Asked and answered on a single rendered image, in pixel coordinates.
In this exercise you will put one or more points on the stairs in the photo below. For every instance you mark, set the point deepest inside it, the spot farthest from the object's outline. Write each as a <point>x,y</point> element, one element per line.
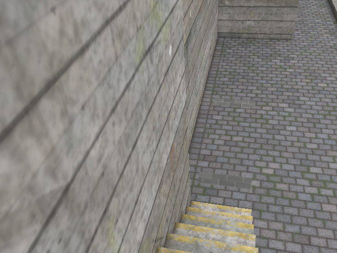
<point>210,228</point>

